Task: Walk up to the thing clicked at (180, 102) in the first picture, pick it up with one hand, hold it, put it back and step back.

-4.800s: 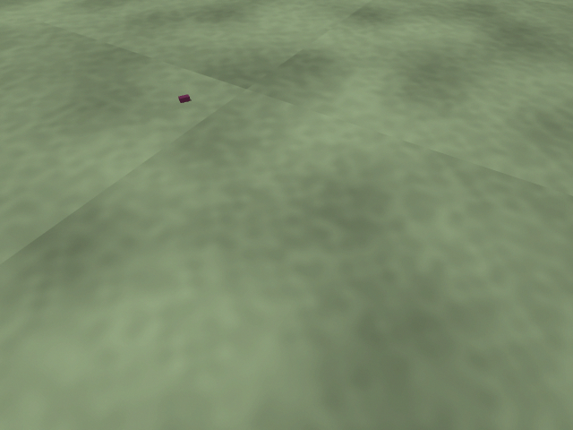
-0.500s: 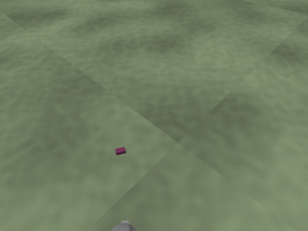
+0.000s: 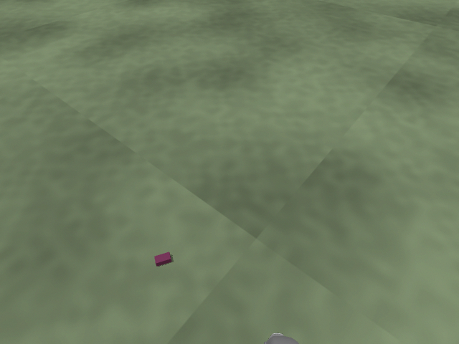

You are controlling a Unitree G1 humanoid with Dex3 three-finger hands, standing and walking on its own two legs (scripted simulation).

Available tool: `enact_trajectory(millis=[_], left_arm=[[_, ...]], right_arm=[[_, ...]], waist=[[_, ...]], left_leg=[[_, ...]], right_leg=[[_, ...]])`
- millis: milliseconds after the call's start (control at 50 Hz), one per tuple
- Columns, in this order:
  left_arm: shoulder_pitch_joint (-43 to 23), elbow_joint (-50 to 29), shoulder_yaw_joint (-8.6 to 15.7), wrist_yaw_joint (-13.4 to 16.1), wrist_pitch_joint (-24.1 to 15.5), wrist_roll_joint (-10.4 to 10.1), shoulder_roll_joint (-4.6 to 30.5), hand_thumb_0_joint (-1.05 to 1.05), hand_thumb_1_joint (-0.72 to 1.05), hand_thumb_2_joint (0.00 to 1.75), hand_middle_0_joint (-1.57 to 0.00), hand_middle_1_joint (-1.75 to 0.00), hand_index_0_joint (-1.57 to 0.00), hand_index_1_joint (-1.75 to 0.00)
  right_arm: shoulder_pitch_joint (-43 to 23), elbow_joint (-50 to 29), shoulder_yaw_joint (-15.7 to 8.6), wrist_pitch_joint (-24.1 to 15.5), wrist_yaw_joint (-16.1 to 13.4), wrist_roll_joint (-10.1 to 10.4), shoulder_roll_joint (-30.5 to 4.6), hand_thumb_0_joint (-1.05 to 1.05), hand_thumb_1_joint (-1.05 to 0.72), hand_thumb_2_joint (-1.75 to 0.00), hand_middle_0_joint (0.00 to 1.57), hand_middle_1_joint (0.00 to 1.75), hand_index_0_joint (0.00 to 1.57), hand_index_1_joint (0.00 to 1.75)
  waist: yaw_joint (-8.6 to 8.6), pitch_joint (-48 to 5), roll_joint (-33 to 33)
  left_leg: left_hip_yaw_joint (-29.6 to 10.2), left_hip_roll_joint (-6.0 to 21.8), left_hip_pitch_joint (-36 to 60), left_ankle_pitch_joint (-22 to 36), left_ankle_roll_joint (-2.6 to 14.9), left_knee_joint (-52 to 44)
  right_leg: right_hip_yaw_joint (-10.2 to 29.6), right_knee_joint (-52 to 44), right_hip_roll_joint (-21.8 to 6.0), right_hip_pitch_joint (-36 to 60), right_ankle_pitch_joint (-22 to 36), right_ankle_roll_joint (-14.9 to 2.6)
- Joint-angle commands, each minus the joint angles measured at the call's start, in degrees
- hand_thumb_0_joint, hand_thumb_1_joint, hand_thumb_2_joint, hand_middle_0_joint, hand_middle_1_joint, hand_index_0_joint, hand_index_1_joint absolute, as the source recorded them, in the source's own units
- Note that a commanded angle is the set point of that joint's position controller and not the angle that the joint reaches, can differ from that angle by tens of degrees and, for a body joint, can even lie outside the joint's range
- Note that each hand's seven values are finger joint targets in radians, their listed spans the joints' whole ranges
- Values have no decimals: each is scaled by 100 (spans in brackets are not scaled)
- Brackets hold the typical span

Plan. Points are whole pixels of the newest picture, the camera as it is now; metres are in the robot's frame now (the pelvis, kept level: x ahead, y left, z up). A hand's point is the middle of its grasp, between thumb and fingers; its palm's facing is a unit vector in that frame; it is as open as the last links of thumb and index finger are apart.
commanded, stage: walk up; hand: left
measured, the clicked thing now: (163, 259) +0.63 +0.30 -0.75
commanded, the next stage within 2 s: none
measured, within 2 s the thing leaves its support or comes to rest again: neither
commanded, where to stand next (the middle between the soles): +0.27 +0.03 m, yaw +1 degrees
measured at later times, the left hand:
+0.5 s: hand out of the picture +0.14 +0.28 -0.13, palm faces +0.02 -0.91 -0.41, open 7.4 cm
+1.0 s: hand (90, 320) +0.22 +0.29 -0.15, palm faces -0.02 -0.91 -0.41, open 7.4 cm
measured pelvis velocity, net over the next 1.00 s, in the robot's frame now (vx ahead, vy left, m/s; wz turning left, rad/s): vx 0.17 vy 0.02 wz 0.00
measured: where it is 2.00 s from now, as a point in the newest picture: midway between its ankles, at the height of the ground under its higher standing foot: outside the picture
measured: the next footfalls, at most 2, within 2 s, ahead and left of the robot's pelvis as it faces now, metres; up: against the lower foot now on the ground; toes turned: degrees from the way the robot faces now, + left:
right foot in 0.04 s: +0.16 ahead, -0.13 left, +0.00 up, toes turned -4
left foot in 0.52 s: +0.24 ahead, +0.15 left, +0.00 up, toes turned +3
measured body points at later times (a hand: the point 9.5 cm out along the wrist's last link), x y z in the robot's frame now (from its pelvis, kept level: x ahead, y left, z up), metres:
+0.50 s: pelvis +0.13 +0.00 +0.00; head +0.14 +0.00 +0.45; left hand +0.14 +0.33 -0.10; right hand +0.20 -0.33 -0.11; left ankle +0.21 +0.15 -0.72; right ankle +0.12 -0.13 -0.73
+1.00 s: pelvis +0.17 +0.02 -0.01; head +0.19 +0.00 +0.44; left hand +0.22 +0.33 -0.12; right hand +0.27 -0.28 -0.14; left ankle +0.21 +0.14 -0.73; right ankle +0.22 -0.11 -0.73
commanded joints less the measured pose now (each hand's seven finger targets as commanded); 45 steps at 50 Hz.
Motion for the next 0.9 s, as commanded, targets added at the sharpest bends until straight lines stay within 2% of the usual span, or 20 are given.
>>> enact_trajectory(millis=[0, 20, 40, 60, 80, 160, 200, 340, 440, 480, 500, 520, 540, 560, 580, 640, 740, 820, 860, 880], left_arm=[[781, -161, 393, 102, -292, 14, 1138, 0, 90, 90, -20, -30, -20, -30], [1247, -25, 499, 175, -362, 28, 1386, 0, 90, 90, -20, -30, -20, -30], [1480, -95, 633, 253, -419, 63, 1880, 0, 90, 90, -20, -30, -20, -30], [1132, -254, 580, 262, -409, 1, 1983, 0, 90, 90, -20, -30, -20, -30], [814, -367, 565, 248, -368, -64, 2064, 0, 90, 90, -20, -30, -20, -30], [296, -471, 402, 311, -394, -114, 1493, 0, 90, 90, -20, -30, -20, -30], [282, -541, 374, 304, -429, -78, 1419, 0, 90, 90, -20, -30, -20, -30], [398, -706, 442, 283, -397, 3, 1525, 0, 90, 90, -20, -30, -20, -30], [410, -707, 312, 325, -278, -20, 1448, 0, 90, 90, -20, -30, -20, -30], [176, -769, 231, 336, -209, -50, 1333, 0, 90, 90, -20, -30, -20, -30], [326, -758, 147, 334, -178, -66, 1079, 0, 90, 90, -20, -30, -20, -30], [600, -819, 16, 327, -163, -92, 704, 0, 90, 90, -20, -30, -20, -30], [786, -687, 12, 376, -82, -130, 703, 0, 90, 90, -20, -30, -20, -30], [657, -482, 138, 461, -18, -85, 1138, 0, 90, 90, -20, -30, -20, -30], [455, -478, 135, 462, -25, -65, 1257, 0, 90, 90, -20, -30, -20, -30], [601, -298, 132, 408, -14, -122, 1087, 0, 90, 90, -20, -30, -20, -30], [394, -89, 113, 434, -28, -88, 838, 0, 90, 90, -20, -30, -20, -30], [429, 148, 167, 491, -76, 15, 915, 0, 90, 90, -20, -30, -20, -30], [-62, 8, 202, 507, -187, 94, 1385, 0, 90, 90, -20, -30, -20, -30], [-575, -59, 200, 474, -145, 37, 1592, 0, 90, 90, -20, -30, -20, -30]], right_arm=[[-458, -619, -351, -56, -76, 29, -1299, 0, -90, -90, 20, 30, 20, 30], [-166, -590, -246, -46, -75, 35, -967, 0, -90, -90, 20, 30, 20, 30], [158, -659, -97, -45, -59, 46, -554, 0, -90, -90, 20, 30, 20, 30], [221, -531, -184, 51, -105, 45, -904, 0, -90, -90, 20, 30, 20, 30], [93, -443, -307, 104, -160, -13, -1338, 0, -90, -90, 20, 30, 20, 30], [297, -30, -312, 177, -72, 89, -1176, 0, -90, -90, 20, 30, 20, 30], [386, 11, -333, 228, -12, 23, -1100, 0, -90, -90, 20, 30, 20, 30], [-373, -188, -368, 227, 143, -124, -1031, 0, -90, -90, 20, 30, 20, 30], [-494, -129, -294, 115, 27, -101, -826, 0, -90, -90, 20, 30, 20, 30], [-82, -20, -302, 37, -58, -88, -856, 0, -90, -90, 20, 30, 20, 30], [264, 119, -356, -13, -119, -95, -1098, 0, -90, -90, 20, 30, 20, 30], [479, 98, -482, -46, -185, -133, -1618, 0, -90, -90, 20, 30, 20, 30], [216, -71, -488, -39, -207, -70, -1848, 0, -90, -90, 20, 30, 20, 30], [206, 23, -547, 4, -182, 21, -1942, 0, -90, -90, 20, 30, 20, 30], [119, 2, -518, 44, -206, 36, -1745, 0, -90, -90, 20, 30, 20, 30], [-396, -170, -331, 42, -269, 11, -1361, 0, -90, -90, 20, 30, 20, 30], [-721, -251, -246, 146, -284, -6, -1254, 0, -90, -90, 20, 30, 20, 30], [-1121, -257, -116, 275, -259, 96, -1002, 0, -90, -90, 20, 30, 20, 30], [-940, -188, 18, 333, -246, 158, -551, 0, -90, -90, 20, 30, 20, 30], [-879, -16, -61, 391, -298, 138, -758, 0, -90, -90, 20, 30, 20, 30]], waist=[[523, -369, 338], [733, -755, -631], [711, -906, -1995], [592, -503, -1357], [517, -321, -1136], [150, 68, -748], [135, -28, -762], [312, 147, -718], [311, -123, -579], [-8, -454, -312], [-99, -708, 307], [-109, -924, 1602], [51, -613, 1517], [-50, -511, 1478], [-56, -343, 1216], [165, -364, 1202], [102, -550, 1219], [344, -659, 783], [80, -438, -647], [37, -309, -826]], left_leg=[[-878, 1017, -1325, 278, 947, -35], [-553, 637, -1532, 436, 751, 1425], [-136, -72, -2380, -761, 419, 2940], [-586, -369, -3007, -1079, 222, 3391], [-793, -40, -2944, -1165, 240, 3574], [-1080, 228, -2458, 32, 204, 3114], [-932, 212, -2234, 315, 123, 2938], [-725, 471, -2197, 477, -95, 1341], [-376, 147, -1246, 768, 6, 448], [-338, 22, -398, 1045, 174, -221], [-569, 144, 113, 936, 302, -539], [-2194, 1304, 535, 873, 609, -987], [-3406, 2016, 549, 1112, 1060, -1341], [-3594, 2234, 287, 767, 1534, -1268], [-3247, 2064, 57, 1197, 1621, -1187], [-1569, 1236, -252, 2337, 1165, -799], [-1233, 1217, -742, 2761, 1198, -359], [-1106, 994, -1565, 1356, 757, 256], [-646, 192, -1721, -56, 164, 1081], [-561, 46, -1167, -1190, 184, 1456]], right_leg=[[-144, -683, 266, 1976, 361, -71], [288, -1098, 106, 2717, -156, -145], [2356, -1952, -1180, 3078, -1199, -478], [3832, -2674, -1865, 2733, -1906, -857], [4076, -2680, -2034, 2261, -2346, -1275], [1713, -2515, -989, 1517, -625, -662], [1256, -2547, -861, 1329, -379, -845], [925, -2640, -991, 1156, -1366, -1155], [523, -1563, -868, 1099, 641, -1063], [350, -699, -797, 925, 1256, -848], [95, 149, -483, 785, 1058, -593], [-242, 1401, 34, 86, -67, -248], [-182, 1622, 706, -711, -1834, -97], [144, 2124, 362, -600, -2105, -161], [254, 2277, 306, -629, -2074, -156], [306, 1705, 174, -214, -1449, -154], [-78, 434, 321, 660, -753, 40], [-40, -836, 424, 1781, 321, -109], [2207, -1863, -999, 1199, 96, -634], [2461, -2146, -1494, 313, -511, -1156]])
